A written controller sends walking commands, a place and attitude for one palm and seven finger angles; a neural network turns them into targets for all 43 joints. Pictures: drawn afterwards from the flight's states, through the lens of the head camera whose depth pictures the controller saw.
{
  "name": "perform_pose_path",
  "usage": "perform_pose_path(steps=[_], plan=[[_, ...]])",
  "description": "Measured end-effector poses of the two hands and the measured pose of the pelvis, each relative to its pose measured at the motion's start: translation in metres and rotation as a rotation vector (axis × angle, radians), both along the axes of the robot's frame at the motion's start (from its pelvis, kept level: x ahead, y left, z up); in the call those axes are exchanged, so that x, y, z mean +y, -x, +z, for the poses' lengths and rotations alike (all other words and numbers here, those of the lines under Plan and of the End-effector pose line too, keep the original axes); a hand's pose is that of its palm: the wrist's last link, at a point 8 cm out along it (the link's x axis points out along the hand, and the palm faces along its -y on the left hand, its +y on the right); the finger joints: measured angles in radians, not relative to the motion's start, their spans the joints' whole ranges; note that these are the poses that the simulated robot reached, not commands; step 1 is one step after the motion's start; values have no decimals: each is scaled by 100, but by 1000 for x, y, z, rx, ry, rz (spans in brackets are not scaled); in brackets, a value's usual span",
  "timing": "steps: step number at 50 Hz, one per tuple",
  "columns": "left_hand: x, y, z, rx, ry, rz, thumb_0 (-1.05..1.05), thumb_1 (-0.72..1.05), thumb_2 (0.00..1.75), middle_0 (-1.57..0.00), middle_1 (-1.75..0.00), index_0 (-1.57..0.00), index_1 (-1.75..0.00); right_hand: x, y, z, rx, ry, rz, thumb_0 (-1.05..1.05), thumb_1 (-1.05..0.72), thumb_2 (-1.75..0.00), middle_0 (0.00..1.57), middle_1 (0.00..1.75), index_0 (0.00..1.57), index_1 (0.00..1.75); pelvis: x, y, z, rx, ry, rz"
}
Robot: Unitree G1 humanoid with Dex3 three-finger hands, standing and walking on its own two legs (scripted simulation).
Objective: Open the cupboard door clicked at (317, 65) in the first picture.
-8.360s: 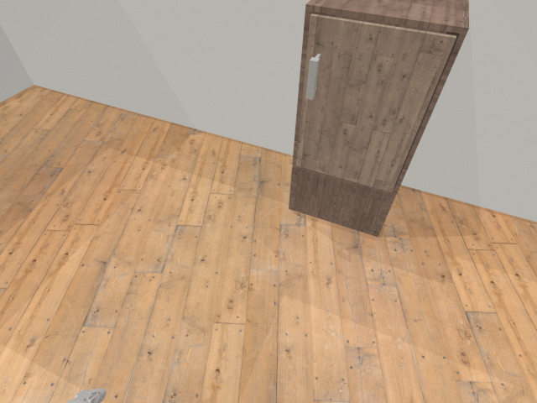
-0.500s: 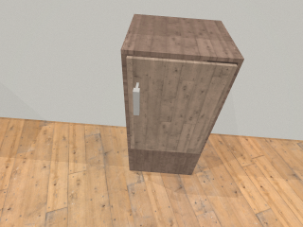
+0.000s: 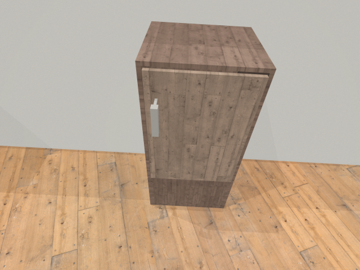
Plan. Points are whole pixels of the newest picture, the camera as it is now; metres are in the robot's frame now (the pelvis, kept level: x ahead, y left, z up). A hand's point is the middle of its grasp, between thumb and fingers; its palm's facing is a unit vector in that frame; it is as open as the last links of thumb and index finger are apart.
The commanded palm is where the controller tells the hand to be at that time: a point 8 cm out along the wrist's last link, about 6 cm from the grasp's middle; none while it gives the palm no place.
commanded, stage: look again from close up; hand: left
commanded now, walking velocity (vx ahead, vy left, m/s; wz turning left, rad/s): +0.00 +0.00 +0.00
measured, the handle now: (155, 117) +0.63 +0.13 -0.03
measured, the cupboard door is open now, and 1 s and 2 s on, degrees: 0 0 0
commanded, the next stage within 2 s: shuffle to correct the standing spot in 0.08 s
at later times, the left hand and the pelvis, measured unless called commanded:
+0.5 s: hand out of the picture -0.09 +0.14 -0.19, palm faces +0.11 -0.99 -0.11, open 7.4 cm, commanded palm none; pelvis -0.01 +0.00 +0.00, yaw +1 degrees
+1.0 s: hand out of the picture +0.13 +0.12 -0.17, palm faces -0.01 -0.98 -0.19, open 7.4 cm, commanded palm none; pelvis +0.03 -0.06 -0.01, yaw +0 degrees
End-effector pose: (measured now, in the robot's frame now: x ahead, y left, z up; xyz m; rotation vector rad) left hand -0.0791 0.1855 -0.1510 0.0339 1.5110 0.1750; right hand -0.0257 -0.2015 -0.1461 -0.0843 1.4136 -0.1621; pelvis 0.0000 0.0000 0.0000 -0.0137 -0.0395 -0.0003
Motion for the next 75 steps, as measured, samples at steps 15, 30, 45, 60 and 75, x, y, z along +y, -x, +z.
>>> perform_pose_path(steps=[15, 30, 45, 60, 75], plan=[[-2, -4, 2, -33, 0, 0, 0, 91, 90, -20, -30, -20, -30, -2, 18, 3, 28, 0, -8, 0, -91, -90, 20, 30, 19, 30, -5, 8, 3, 0, 0, 2], [16, -33, -29, -52, 42, -45, 0, 90, 90, -20, -30, -20, -30, 0, 40, -3, -5, 73, -60, 0, -91, -90, 20, 30, 19, 30, 3, 14, -17, 11, 7, -3], [21, -170, 22, -260, -71, -172, 1, 92, 90, -19, -30, -19, -30, -31, 54, 21, 124, 29, -112, 0, -91, -90, 20, 30, 20, 30, -33, -15, 10, 61, 16, -6], [-26, -171, -8, -163, -54, -55, -2, 95, 90, -20, -30, -20, -30, -106, -126, 7, -95, 107, 49, 0, -92, -90, 19, 30, 19, 30, -64, -85, -9, 40, 37, 18], [-38, -173, 8, -73, -95, -30, 0, 91, 90, -20, -30, -20, -30, -91, -241, 6, -243, 34, 121, 0, -91, -90, 20, 30, 20, 30, -80, -101, -3, 39, -19, 3]])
